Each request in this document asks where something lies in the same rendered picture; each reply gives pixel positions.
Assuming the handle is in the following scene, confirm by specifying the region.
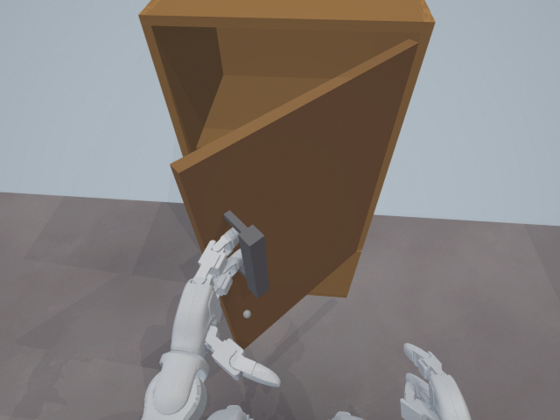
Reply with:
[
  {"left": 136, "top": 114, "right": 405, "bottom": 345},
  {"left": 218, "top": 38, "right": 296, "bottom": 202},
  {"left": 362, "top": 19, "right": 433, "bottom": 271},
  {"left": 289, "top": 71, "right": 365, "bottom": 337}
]
[{"left": 224, "top": 210, "right": 270, "bottom": 299}]

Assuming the right robot hand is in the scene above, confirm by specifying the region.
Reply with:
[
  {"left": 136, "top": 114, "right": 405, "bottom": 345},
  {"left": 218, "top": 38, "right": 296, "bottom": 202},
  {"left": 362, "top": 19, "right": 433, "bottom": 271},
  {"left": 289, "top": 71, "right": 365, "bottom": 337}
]
[{"left": 400, "top": 343, "right": 472, "bottom": 420}]

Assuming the cupboard door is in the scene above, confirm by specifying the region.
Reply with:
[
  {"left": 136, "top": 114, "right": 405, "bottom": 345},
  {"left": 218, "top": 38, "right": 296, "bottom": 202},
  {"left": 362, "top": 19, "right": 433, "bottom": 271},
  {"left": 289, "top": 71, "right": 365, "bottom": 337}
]
[{"left": 170, "top": 39, "right": 419, "bottom": 350}]

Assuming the left robot hand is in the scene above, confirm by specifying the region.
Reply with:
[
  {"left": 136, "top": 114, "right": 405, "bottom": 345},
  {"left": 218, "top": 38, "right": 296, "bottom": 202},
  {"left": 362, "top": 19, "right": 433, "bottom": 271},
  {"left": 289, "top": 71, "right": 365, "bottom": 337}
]
[{"left": 171, "top": 227, "right": 281, "bottom": 387}]

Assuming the left robot forearm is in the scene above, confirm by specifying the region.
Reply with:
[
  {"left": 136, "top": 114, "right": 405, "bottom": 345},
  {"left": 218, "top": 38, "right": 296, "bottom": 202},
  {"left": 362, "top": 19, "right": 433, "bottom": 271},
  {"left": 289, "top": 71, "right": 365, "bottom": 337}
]
[{"left": 141, "top": 351, "right": 209, "bottom": 420}]

